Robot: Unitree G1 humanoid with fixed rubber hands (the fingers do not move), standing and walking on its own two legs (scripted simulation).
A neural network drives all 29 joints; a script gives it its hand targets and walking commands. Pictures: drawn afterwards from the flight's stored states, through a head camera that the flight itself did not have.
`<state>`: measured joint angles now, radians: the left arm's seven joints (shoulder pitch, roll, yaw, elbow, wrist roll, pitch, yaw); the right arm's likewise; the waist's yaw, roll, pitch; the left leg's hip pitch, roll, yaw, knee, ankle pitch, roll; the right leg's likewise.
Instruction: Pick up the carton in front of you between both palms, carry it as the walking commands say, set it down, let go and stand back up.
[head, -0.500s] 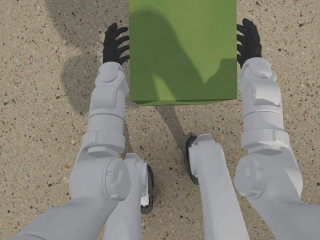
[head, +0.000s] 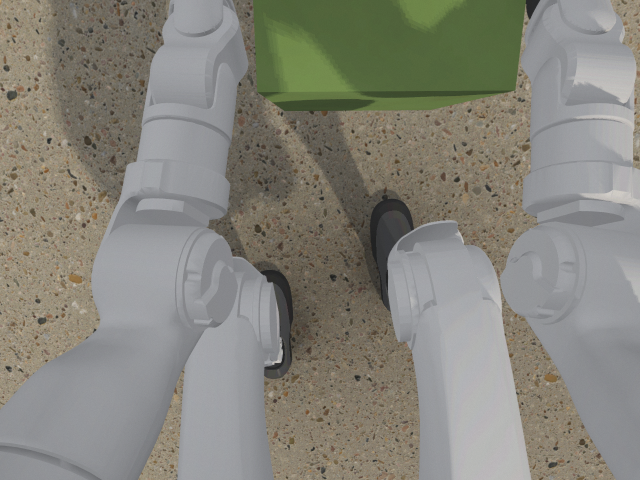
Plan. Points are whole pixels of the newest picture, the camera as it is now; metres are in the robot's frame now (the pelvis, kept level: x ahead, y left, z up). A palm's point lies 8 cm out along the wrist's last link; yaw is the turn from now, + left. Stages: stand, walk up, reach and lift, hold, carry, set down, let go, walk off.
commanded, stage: set down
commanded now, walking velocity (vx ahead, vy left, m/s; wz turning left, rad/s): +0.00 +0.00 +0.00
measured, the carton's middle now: (370, 4) +0.53 -0.15 -0.24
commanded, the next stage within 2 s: none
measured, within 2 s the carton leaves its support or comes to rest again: rests again in 0.64 s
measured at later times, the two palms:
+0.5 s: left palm (222, 5) +0.56 +0.00 -0.21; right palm out of the picture +0.50 -0.30 -0.21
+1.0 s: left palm (226, 17) +0.56 +0.00 -0.23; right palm (531, 3) +0.49 -0.30 -0.22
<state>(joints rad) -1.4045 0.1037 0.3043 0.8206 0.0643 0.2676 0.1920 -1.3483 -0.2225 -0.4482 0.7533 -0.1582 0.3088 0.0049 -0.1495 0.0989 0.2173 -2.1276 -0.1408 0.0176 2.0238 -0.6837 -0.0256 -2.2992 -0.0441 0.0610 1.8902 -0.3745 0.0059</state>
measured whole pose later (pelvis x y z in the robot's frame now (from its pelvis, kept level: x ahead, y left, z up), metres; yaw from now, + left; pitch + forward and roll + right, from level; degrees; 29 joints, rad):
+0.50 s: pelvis -0.01 +0.00 -0.04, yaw +0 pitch +39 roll +1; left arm -1.54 0.19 0.16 0.99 -0.03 0.25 0.17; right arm -1.47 -0.33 -0.41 0.95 -0.09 0.27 0.04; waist -0.17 0.09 0.37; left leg -2.17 -0.18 0.00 2.18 -0.70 -0.04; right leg -2.32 -0.08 0.04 2.03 -0.39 0.00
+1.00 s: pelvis -0.02 +0.00 -0.05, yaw +0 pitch +35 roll +0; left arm -1.60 0.19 0.20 1.04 0.04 0.22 0.09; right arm -1.53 -0.40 -0.46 1.06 -0.09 0.21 0.11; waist -0.15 0.07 0.47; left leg -2.16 -0.19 -0.02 2.23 -0.69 -0.04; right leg -2.30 -0.09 0.02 2.06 -0.38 0.00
